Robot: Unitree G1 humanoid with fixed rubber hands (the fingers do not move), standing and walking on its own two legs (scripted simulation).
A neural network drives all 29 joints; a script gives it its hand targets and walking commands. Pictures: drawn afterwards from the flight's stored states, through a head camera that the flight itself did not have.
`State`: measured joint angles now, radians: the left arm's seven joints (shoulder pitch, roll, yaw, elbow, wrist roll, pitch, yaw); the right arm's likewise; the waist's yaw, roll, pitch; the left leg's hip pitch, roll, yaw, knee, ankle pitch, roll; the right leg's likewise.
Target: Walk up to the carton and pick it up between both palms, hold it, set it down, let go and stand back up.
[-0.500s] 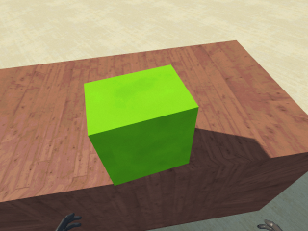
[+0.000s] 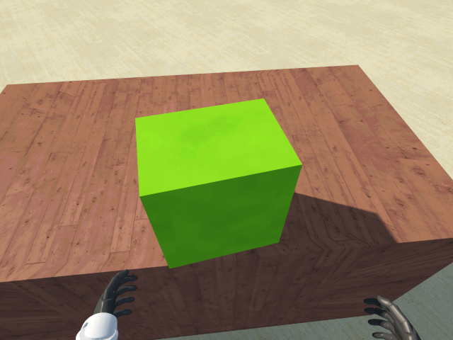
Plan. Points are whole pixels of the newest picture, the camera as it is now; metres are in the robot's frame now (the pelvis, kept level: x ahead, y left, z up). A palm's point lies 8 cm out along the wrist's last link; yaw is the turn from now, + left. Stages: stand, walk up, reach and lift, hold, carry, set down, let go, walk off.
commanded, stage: reach and lift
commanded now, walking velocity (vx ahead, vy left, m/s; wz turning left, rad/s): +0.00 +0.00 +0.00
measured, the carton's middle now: (214, 187) +0.40 +0.02 +0.05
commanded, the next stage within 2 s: none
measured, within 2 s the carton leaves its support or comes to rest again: neither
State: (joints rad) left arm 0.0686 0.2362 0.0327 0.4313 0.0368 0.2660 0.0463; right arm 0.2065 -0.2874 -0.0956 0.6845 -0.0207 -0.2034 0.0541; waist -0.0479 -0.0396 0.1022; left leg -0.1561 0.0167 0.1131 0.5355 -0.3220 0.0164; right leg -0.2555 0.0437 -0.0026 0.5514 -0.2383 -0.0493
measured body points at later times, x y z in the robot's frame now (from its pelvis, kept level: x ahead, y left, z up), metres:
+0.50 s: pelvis +0.02 +0.01 +0.02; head +0.01 +0.02 +0.46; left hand +0.20 +0.24 -0.03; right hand +0.18 -0.24 -0.04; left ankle -0.02 +0.10 -0.73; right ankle +0.04 -0.09 -0.73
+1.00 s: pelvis +0.02 +0.01 +0.01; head +0.00 +0.02 +0.46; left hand +0.19 +0.24 +0.00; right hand +0.21 -0.22 +0.00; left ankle -0.02 +0.10 -0.73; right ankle +0.04 -0.09 -0.73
